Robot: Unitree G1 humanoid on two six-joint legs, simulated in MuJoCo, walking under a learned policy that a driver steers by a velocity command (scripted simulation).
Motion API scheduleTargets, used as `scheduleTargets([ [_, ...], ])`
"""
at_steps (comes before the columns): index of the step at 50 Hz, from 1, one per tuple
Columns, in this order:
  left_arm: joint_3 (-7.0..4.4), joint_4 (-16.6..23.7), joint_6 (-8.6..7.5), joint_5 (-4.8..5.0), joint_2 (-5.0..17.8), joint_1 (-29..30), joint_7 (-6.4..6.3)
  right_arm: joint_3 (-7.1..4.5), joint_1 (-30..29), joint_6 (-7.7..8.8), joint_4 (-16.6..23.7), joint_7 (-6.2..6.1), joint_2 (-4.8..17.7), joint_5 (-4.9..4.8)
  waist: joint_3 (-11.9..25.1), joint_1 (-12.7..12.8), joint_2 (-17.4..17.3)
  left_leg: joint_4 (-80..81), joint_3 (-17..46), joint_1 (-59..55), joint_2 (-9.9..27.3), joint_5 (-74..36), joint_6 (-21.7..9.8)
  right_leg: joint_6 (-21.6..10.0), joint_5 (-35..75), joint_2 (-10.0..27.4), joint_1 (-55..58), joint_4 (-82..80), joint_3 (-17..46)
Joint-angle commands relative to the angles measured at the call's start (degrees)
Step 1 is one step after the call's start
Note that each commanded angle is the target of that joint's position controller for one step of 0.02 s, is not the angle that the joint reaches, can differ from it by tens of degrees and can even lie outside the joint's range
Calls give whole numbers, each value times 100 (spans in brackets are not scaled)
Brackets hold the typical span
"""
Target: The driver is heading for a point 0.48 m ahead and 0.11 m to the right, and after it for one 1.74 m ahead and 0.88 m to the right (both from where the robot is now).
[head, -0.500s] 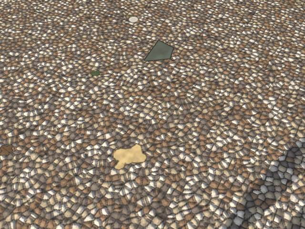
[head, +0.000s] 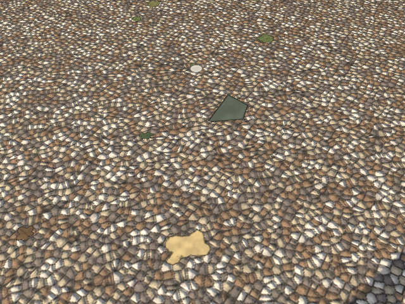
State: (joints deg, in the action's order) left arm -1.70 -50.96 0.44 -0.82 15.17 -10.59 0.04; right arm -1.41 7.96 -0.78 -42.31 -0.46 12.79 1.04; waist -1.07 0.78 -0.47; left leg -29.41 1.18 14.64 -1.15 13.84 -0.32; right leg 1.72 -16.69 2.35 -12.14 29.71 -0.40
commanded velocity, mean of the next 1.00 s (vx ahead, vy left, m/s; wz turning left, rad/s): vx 0.19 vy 0.00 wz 0.01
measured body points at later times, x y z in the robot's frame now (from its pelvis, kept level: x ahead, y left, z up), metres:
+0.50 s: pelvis +0.01 -0.01 +0.00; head +0.01 -0.01 +0.45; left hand +0.07 +0.25 -0.14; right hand +0.08 -0.28 -0.14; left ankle +0.02 +0.11 -0.73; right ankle -0.01 -0.14 -0.73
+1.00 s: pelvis +0.18 +0.00 +0.00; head +0.21 +0.01 +0.45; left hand +0.41 +0.22 -0.10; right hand +0.08 -0.24 -0.14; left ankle +0.03 +0.11 -0.74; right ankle +0.36 -0.14 -0.70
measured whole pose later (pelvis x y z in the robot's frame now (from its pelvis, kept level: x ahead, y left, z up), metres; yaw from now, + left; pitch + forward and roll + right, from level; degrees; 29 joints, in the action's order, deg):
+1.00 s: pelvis +0.18 +0.00 +0.00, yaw -1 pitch +2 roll +0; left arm -1.9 -49.8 -4.4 1.6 14.2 1.4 2.2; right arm -1.8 27.6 4.7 -61.3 -1.0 11.3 -0.6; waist -1.4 -5.3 1.9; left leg -8.7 -1.7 -8.3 -0.9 18.5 -1.0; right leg -1.5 -0.7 3.6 -35.5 34.2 -1.7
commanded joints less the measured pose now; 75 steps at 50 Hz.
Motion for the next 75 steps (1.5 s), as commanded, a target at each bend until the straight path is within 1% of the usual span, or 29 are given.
scheduleTargets([
  [1, -101, 188, -169, -12, 607, 191, -26, -238, -101, 9, 253, -88, 703, -8, 130, -78, 423, 333, 333, -477, 325, -695, -177, -159, 423, 251, -422, -763, 304],
  [10, -47, -155, -156, 20, 570, 45, -125, -294, 114, 50, -326, -132, 666, -48, 80, -7, 53, 414, 266, -446, 311, -860, -62, -189, 403, 139, -226, -723, 235],
  [20, -15, -476, -121, 38, 472, -34, -150, -283, 298, 73, -981, -200, 689, -76, 14, -21, 30, 475, 197, -481, 306, -907, -9, -218, 524, 36, -154, -768, 163],
  [22, -46, -583, -84, 91, 530, -183, -178, -288, 437, 56, -1140, -217, 677, -119, 35, -27, 164, 323, -47, -362, 73, 651, -58, -346, -920, -52, -215, -834, 144],
  [24, -106, -534, -77, 145, 691, -223, -211, -303, 373, 104, -1138, -224, 701, -153, -431, 20, 396, 57, -133, 379, -29, 2034, -169, -646, -2516, 204, -480, -1073, 594],
  [27, -249, -630, -235, 226, 1049, -634, -207, -250, 174, 370, -1064, -113, 409, -218, -687, 108, 1134, -1097, -395, 1076, 20, 1096, -193, -1317, -3193, 1386, -173, -1898, 2237],
  [28, -267, -608, -273, 236, 1045, -600, -204, -255, 145, 436, -1064, -62, 425, -237, -758, 78, 1115, -1268, -271, 1059, 181, 1020, -272, -1443, -3021, 1589, -303, -2026, 2481],
  [30, -246, -444, -311, 275, 938, -133, -158, -251, 516, 529, -1217, 8, 349, -294, -768, -272, 1010, -381, -342, 241, 205, 1072, -467, -1247, -2461, 1361, -729, -1820, 1986],
  [32, -173, -268, -331, 264, 641, 262, -107, -370, 1477, 547, -1675, 4, 576, -252, -467, -654, 414, 511, 13, -1426, 253, 402, -497, -757, -1256, 556, -1523, -616, 864],
  [33, -73, -99, -402, 218, 244, 394, -90, -507, 2177, 565, -1840, -20, 1073, -239, -203, -804, -1052, 1404, 1878, -2181, 1290, 1379, -963, -324, -684, -175, -2396, 1323, -163],
  [34, -103, 114, -517, 255, 351, 562, -118, -533, 2563, 643, -1881, 70, 1367, -180, -144, -902, -1695, 2036, 3789, -2483, 2249, 1438, -1628, -276, -1524, -478, -3271, 2743, 48],
  [35, -162, 73, -589, 347, 549, 442, -86, -382, 2140, 729, -1781, 80, 949, -121, -343, -600, -889, 1912, 3607, -2409, 2318, 1262, -1651, -406, -1390, -115, -3692, 3596, 490],
  [36, -154, -27, -642, 393, 510, 239, -25, -310, 1845, 780, -1664, 91, 717, -131, -385, -430, -641, 1876, 2970, -2388, 2074, 1016, -1455, -551, -835, 93, -3825, 3793, 553],
  [37, -172, -69, -679, 351, 498, 228, 3, -291, 1644, 787, -1601, 112, 731, -150, -387, -340, -435, 1939, 2468, -2350, 1896, 740, -1265, -619, -350, 264, -3885, 3694, 463],
  [40, -212, -36, -659, 229, 407, 438, 111, -153, 1703, 676, -1624, 87, 436, -115, -357, -304, -500, 2098, 1279, -2050, 1463, -972, -984, -484, 452, 447, -3454, 2979, 191],
  [45, -57, 385, -578, 210, 48, 1514, 167, -182, 1874, 587, -1626, -78, 807, -100, -607, -501, -430, 2405, 449, -1215, 1186, -1414, -994, -173, 1478, 142, -2675, 1001, -236],
  [50, -78, 642, -576, 261, 291, 1905, 254, -251, 2045, 581, -1772, -98, 884, -220, -773, -388, -515, 2357, 272, -1602, 1534, -1770, -906, -449, 1739, 50, -2249, 159, -139],
  [52, -180, 600, -601, 248, 510, 1535, 277, -304, 1884, 528, -1732, -97, 998, -193, -412, -84, -588, 1761, 149, -1954, 1619, -3268, -775, -644, 1478, -125, -1647, 102, -222],
  [54, -418, 161, -565, 265, 873, 22, 220, -304, 1732, 426, -1665, -94, 988, -132, 561, 682, -637, -55, -156, -1668, 1309, -4831, -541, -916, 1289, -463, 316, 156, -448],
  [55, -527, -69, -530, 219, 1194, -1007, 161, -225, 1758, 408, -1539, -85, 826, -56, 1272, 1020, -177, -1788, -270, -355, 1040, -3388, -375, -1229, 907, 434, 2082, 280, 614],
  [56, -590, -224, -515, 114, 1628, -1404, 192, 12, 2555, 522, -1500, -12, -92, -77, 2249, 490, 1575, -4042, -144, 1602, -197, 801, 50, -2274, -201, 1901, 3704, -654, 3674],
  [57, -432, -186, -521, 142, 1122, -1075, 215, -86, 2177, 702, -1537, 21, 372, -186, 2058, 568, 1299, -4877, 595, 2137, -140, 1792, -7, -2190, 151, 1851, 3388, -1426, 4440],
  [58, -350, -60, -556, 143, 892, -417, 212, -182, 1624, 811, -1331, 30, 716, -302, 1117, 403, 1070, -5145, 471, 2491, 131, 1517, -60, -1969, 1250, 1686, 2519, -1338, 3457],
  [59, -284, 92, -585, 118, 697, 110, 222, -186, 1329, 855, -1271, -17, 792, -266, 772, 208, 392, -4931, 370, 2200, 412, 1074, -66, -1842, 2533, 1468, 1612, -1289, 2588],
  [61, -223, 127, -628, 18, 488, 417, 246, -277, 1192, 772, -1199, -116, 790, -111, 489, -125, 177, -4312, 314, 1495, 706, 755, -30, -1709, 4000, 1057, 364, -1379, 1542],
  [64, -267, 63, -618, -4, 715, 287, 188, -283, 1115, 564, -1000, -222, 559, -74, 428, -332, 278, -3456, 248, 1196, 613, 676, 123, -1831, 4602, 917, -285, -1508, 1209],
  [67, -367, 92, -496, 44, 1026, 143, 33, -295, 558, 425, -726, -271, 627, -34, 510, -273, 381, -2330, 213, 1298, 459, 71, 304, -1779, 4276, 838, -346, -1495, 1163],
  [71, -416, 101, -310, 161, 1089, -89, -94, -279, -244, 316, -476, -244, 672, -96, 514, -26, 504, -1167, 311, 1087, 207, -752, 377, -1473, 2812, 633, -350, -1435, 1313],
  [75, -457, 120, -158, 191, 1090, -181, -169, -313, -615, 346, -303, -194, 851, -128, 396, 44, 665, -373, 455, 895, 37, -423, 411, -1369, 1885, 614, -93, -1139, 1889],
])
Next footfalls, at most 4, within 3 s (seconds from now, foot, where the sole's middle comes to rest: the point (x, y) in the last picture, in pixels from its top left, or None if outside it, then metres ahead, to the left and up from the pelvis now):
1.10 right None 0.43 -0.13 -0.77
1.58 left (199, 290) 0.57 0.06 -0.77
2.00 right None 0.43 -0.17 -0.77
2.50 left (219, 285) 0.58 -0.01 -0.77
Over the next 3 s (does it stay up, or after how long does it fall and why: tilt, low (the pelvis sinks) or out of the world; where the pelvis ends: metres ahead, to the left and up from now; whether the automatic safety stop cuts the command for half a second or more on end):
stays up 0.45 -0.08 0.00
